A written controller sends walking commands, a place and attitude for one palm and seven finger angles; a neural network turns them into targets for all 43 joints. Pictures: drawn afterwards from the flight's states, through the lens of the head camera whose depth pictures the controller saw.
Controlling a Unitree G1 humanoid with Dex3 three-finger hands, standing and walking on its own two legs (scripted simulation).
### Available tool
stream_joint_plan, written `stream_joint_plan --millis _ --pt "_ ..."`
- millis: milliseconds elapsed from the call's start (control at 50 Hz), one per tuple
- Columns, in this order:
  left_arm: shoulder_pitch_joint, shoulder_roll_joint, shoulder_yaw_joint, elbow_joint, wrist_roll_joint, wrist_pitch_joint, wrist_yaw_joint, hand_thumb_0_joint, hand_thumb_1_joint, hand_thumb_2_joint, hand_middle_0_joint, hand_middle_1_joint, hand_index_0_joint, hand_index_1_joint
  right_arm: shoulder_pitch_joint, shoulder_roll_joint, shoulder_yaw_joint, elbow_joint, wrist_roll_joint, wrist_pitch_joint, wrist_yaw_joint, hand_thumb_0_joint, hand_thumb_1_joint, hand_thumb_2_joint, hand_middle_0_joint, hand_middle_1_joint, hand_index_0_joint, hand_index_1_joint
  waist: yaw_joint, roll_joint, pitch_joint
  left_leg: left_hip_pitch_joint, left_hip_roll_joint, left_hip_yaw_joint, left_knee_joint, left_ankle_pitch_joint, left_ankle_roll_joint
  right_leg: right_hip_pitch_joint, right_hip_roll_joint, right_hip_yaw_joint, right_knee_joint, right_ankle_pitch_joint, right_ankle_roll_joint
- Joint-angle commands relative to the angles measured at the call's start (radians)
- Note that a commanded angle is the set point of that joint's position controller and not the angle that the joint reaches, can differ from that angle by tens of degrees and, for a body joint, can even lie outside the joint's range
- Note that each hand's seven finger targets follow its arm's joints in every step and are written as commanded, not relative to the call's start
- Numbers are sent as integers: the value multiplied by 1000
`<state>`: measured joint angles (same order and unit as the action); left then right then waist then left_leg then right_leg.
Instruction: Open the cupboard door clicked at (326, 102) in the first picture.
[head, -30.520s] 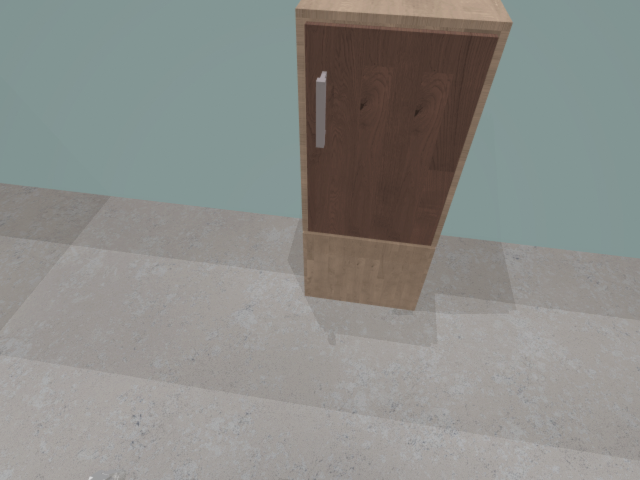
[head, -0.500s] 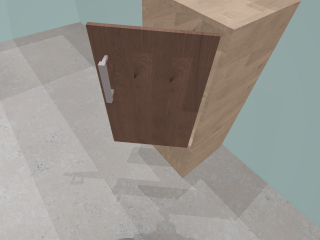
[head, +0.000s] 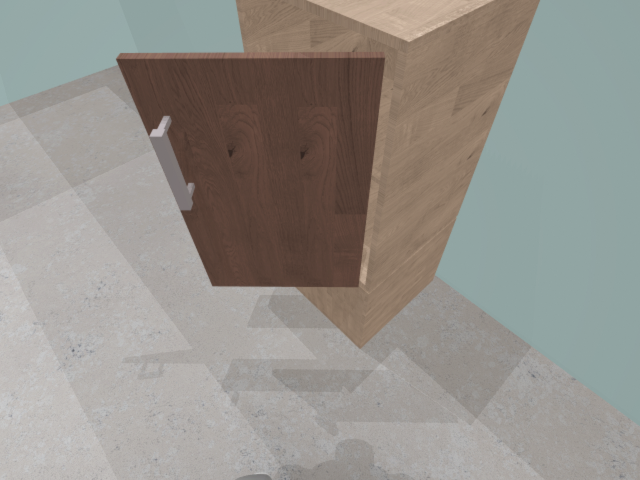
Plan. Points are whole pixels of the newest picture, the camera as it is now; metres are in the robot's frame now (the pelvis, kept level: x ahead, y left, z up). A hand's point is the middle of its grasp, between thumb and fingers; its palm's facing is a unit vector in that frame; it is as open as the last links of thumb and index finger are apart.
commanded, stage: come to a stop and stand still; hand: left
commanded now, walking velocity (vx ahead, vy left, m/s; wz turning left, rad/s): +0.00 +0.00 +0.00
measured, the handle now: (176, 165) +0.58 +0.27 +0.05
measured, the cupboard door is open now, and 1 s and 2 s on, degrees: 46 46 46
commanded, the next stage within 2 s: look again from close up in 0.34 s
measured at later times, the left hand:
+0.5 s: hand out of the picture +0.01 +0.14 -0.16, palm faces +0.03 -0.98 -0.20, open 7.3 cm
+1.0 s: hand out of the picture +0.02 +0.17 -0.17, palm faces +0.01 -0.98 -0.21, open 7.3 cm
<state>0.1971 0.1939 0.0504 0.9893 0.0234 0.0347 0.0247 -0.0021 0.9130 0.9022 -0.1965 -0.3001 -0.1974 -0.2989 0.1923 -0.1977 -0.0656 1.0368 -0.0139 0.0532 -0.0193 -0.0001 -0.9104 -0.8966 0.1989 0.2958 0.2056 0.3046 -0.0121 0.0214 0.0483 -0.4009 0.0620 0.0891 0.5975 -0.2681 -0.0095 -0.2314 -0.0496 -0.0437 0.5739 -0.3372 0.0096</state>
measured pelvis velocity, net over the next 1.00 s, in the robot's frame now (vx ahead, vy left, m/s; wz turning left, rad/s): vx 0.01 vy -0.01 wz -0.01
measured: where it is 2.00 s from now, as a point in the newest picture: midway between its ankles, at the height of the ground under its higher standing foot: outside the picture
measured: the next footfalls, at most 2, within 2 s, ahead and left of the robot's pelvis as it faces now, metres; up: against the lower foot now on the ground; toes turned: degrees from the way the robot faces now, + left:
none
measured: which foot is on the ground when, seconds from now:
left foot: down 0.00-1.00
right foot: down 0.00-1.00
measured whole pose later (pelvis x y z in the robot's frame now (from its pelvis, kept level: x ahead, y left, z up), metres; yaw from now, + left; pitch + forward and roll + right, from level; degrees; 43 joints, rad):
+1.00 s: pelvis +0.01 -0.01 +0.01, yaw -1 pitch -1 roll +0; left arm 0.28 0.18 0.00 1.07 0.01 -0.01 0.03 0.00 0.91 0.90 -0.20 -0.30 -0.20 -0.30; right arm 0.25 -0.17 0.01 1.09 -0.01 -0.02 -0.03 0.00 -0.92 -0.90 0.20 0.30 0.20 0.30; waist 0.01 -0.01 0.03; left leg -0.21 0.01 0.06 0.51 -0.27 0.01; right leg -0.17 -0.03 -0.04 0.51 -0.33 0.01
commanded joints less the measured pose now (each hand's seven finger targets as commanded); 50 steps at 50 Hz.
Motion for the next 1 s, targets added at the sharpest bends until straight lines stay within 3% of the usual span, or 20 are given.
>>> stream_joint_plan --millis 0,40,80,100,120,140,160,180,240,280,400,420,440,460,480,500,560,640,740,980 --pt "-31 132 7 -37 -1 -34 9 0 900 900 -200 -300 -200 -300 12 -43 -3 -57 -9 -3 11 0 -900 -900 200 300 200 300 -11 -294 43 48 -27 -72 152 -127 1 -143 -211 214 -354 16 -151" --pt "-21 107 -2 -18 -5 -42 6 0 900 900 -200 -300 -200 -300 58 -36 3 -19 -4 -13 6 0 -900 -900 200 300 200 300 -18 -234 24 78 -32 -60 113 -103 -8 -70 -177 143 -275 258 -142" --pt "9 99 -6 13 -10 -49 8 0 900 900 -200 -300 -200 -300 86 -15 17 9 -1 -26 -1 0 -900 -900 200 300 200 300 -17 -139 -4 143 -30 -57 -64 -12 -14 1 -158 117 -193 409 -120" --pt "29 92 -9 27 -16 -53 8 0 900 900 -200 -300 -200 -300 113 -22 23 30 0 -40 -4 0 -900 -900 200 300 200 300 -14 -74 -48 206 -5 -86 -157 187 -4 26 -131 103 -142 436 -90" --pt "61 70 -12 39 -24 -53 7 0 900 900 -200 -300 -200 -300 117 -45 26 44 -4 -55 -12 0 -900 -900 200 300 200 300 6 -4 -74 258 53 -130 -173 366 13 32 -85 76 -119 416 -55" --pt "70 63 -14 44 -25 -48 10 0 900 900 -200 -300 -200 -300 118 -70 26 49 -3 -56 -17 0 -900 -900 200 300 200 300 13 13 -74 235 82 -145 -178 353 23 56 -62 74 -154 305 -40" --pt "74 62 -15 61 -25 -42 8 0 900 900 -200 -300 -200 -300 95 -65 27 61 -3 -58 -23 0 -900 -900 200 300 200 300 25 56 -53 224 77 -150 -175 353 29 59 -59 69 -164 289 -36" --pt "66 70 -14 68 -25 -38 7 0 900 900 -200 -300 -200 -300 102 -60 30 68 -2 -57 -24 0 -900 -900 200 300 200 300 18 94 -47 207 68 -146 -187 332 28 80 -60 66 -168 271 -37" --pt "65 67 -16 88 -25 -35 2 0 900 900 -200 -300 -200 -300 108 -47 34 82 -2 -51 -23 0 -900 -900 200 300 200 300 18 33 5 166 50 -136 -231 155 16 77 -56 75 -221 163 -41" --pt "68 61 -18 95 -24 -38 2 0 900 900 -200 -300 -200 -300 119 -42 35 87 -3 -49 -22 0 -900 -900 200 300 200 300 15 -20 15 181 38 -127 -234 127 12 65 -60 81 -245 143 -45" --pt "87 47 -20 108 -23 -46 5 0 900 900 -200 -300 -200 -300 138 -25 38 96 -4 -49 -22 0 -900 -900 200 300 200 300 8 -55 25 207 30 -112 -233 138 11 49 -65 83 -266 140 -49" --pt "201 61 -31 128 3 -79 48 0 900 900 -200 -300 -200 -300 31 -61 38 21 7 -77 -5 0 -900 -900 200 300 200 300 56 -49 49 149 31 -75 -8 165 -7 17 -116 155 -234 605 -21" --pt "144 104 -27 79 -6 -89 44 0 900 900 -200 -300 -200 -300 103 3 44 -7 4 -69 1 0 -900 -900 200 300 200 300 -16 -36 -31 142 6 -77 -27 -26 4 56 -166 171 -223 520 -63" --pt "112 119 -21 60 -7 -94 37 0 900 900 -200 -300 -200 -300 118 5 47 -9 -1 -59 8 0 -900 -900 200 300 200 300 -13 -77 -51 164 3 -63 -33 -36 7 39 -153 153 -226 384 -80" --pt "99 95 -26 49 -8 -90 33 0 900 900 -200 -300 -200 -300 139 -8 47 -12 -2 -63 6 0 -900 -900 200 300 200 300 -25 -87 -43 188 2 -72 -50 1 13 -7 -123 129 -217 238 -85" --pt "98 78 -28 45 -9 -87 30 0 900 900 -200 -300 -200 -300 144 -16 48 -9 -4 -68 7 0 -900 -900 200 300 200 300 -27 -56 -12 189 9 -83 -75 64 18 -38 -92 109 -202 184 -79" --pt "131 61 -31 45 -9 -78 23 0 900 900 -200 -300 -200 -300 144 -33 55 -13 -3 -81 0 0 -900 -900 200 300 200 300 -3 20 5 161 35 -111 -121 191 36 6 -42 68 -138 206 -60" --pt "154 55 -33 48 -11 -68 18 0 900 900 -200 -300 -200 -300 121 -55 55 -20 -1 -83 -6 0 -900 -900 200 300 200 300 7 -45 1 164 35 -114 -138 176 41 16 -41 69 -133 197 -48" --pt "150 65 -33 45 -11 -59 15 0 900 900 -200 -300 -200 -300 104 -64 59 -10 -2 -82 -8 0 -900 -900 200 300 200 300 14 -16 37 149 34 -121 -170 141 47 8 -40 69 -144 151 -42" --pt "136 91 -31 47 -9 -58 11 0 900 900 -200 -300 -200 -300 81 -84 57 13 -1 -87 -8 0 -900 -900 200 300 200 300 19 -16 -1 186 39 -116 -187 189 48 34 -51 74 -152 212 -36"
